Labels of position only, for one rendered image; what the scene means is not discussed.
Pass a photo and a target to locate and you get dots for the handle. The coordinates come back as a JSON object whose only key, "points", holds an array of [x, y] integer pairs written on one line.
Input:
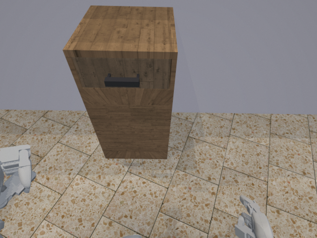
{"points": [[121, 81]]}

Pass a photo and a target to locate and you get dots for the robot left hand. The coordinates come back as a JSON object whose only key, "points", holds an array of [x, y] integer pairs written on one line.
{"points": [[15, 161]]}

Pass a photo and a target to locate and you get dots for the drawer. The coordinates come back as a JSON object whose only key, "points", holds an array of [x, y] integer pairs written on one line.
{"points": [[153, 73]]}

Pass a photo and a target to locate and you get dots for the cabinet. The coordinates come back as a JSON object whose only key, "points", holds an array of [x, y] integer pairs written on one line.
{"points": [[130, 123]]}

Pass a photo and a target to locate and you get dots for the robot right hand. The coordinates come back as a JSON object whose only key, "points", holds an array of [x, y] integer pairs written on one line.
{"points": [[258, 224]]}

